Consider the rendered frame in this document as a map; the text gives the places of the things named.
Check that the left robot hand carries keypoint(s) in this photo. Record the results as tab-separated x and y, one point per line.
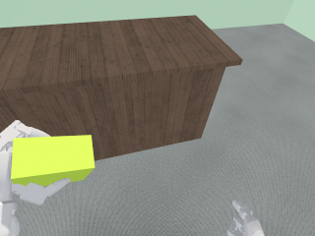
32	192

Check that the robot left forearm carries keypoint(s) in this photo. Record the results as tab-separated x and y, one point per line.
9	224

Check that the right robot hand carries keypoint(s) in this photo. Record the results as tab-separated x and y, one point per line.
250	226

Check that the sponge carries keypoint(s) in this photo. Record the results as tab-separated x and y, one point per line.
45	160

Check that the table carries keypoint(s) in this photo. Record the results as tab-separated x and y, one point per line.
132	84

